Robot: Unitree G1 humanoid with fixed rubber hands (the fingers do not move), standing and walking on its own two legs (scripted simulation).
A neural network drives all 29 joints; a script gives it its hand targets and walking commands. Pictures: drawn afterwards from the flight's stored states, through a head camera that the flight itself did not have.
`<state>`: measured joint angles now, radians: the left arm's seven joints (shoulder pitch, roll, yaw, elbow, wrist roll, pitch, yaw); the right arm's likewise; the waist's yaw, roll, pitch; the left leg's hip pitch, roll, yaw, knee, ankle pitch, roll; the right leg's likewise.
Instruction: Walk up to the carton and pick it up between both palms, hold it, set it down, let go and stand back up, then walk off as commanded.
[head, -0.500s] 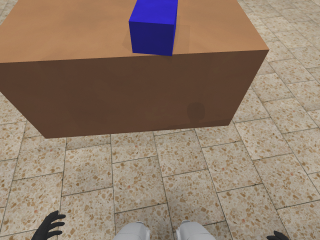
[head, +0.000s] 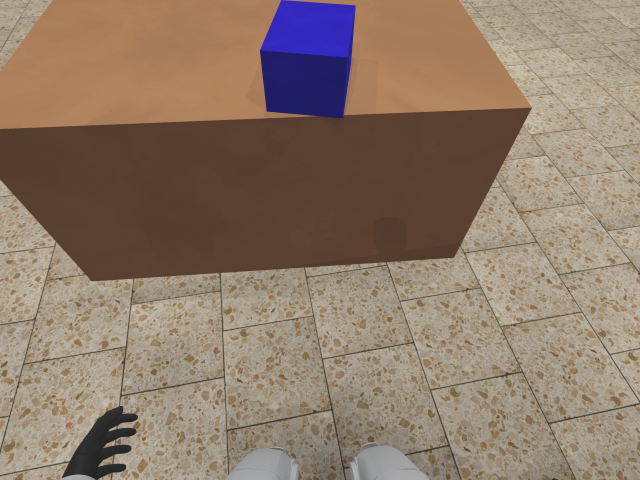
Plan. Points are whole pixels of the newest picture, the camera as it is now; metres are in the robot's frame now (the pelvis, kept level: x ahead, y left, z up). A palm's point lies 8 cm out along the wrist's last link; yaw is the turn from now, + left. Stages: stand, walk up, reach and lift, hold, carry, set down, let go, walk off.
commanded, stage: stand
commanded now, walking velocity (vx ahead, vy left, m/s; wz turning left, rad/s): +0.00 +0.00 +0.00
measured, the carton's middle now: (311, 58) +0.98 +0.05 -0.01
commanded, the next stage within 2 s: none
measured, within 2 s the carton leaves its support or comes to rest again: neither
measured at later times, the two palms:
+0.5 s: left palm (82, 471) +0.14 +0.30 -0.07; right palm out of the picture +0.06 -0.31 -0.10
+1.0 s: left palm out of the picture +0.12 +0.30 -0.07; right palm out of the picture +0.04 -0.32 -0.10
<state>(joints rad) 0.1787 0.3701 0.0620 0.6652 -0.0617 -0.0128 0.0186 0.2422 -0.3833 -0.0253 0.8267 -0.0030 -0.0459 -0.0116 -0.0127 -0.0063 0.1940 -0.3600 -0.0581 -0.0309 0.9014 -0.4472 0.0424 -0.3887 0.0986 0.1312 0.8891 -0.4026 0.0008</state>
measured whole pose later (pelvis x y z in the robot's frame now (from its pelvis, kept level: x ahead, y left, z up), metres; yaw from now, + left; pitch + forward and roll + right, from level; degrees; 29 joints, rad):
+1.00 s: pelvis -0.01 +0.00 +0.01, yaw +0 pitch -6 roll +0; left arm 0.17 0.37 0.06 0.74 -0.06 -0.02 0.02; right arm 0.23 -0.38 -0.03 0.96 0.00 -0.05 -0.01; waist -0.01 -0.01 0.11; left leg -0.36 -0.06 -0.03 0.86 -0.40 0.04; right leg -0.39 0.09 0.13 0.85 -0.36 0.00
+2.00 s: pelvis -0.02 +0.00 +0.01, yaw +0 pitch -5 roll +0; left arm 0.17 0.37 0.06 0.76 -0.06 -0.02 0.01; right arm 0.23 -0.38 -0.03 0.97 0.00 -0.05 -0.01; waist -0.01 -0.01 0.08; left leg -0.36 -0.06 -0.04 0.79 -0.36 0.03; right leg -0.38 0.09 0.13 0.78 -0.31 0.00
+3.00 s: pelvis -0.02 +0.00 +0.01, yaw +0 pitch -5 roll +0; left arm 0.17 0.37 0.06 0.77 -0.06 -0.02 0.01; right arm 0.23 -0.38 -0.03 0.98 0.00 -0.05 -0.01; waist -0.01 -0.02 0.08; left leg -0.36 -0.06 -0.04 0.78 -0.35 0.03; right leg -0.38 0.08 0.13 0.76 -0.30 0.00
